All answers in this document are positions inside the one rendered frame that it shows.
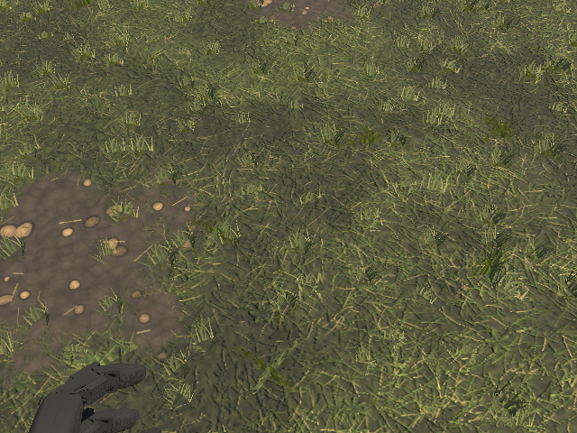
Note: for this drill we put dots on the robot left hand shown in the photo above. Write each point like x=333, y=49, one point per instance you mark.
x=62, y=411

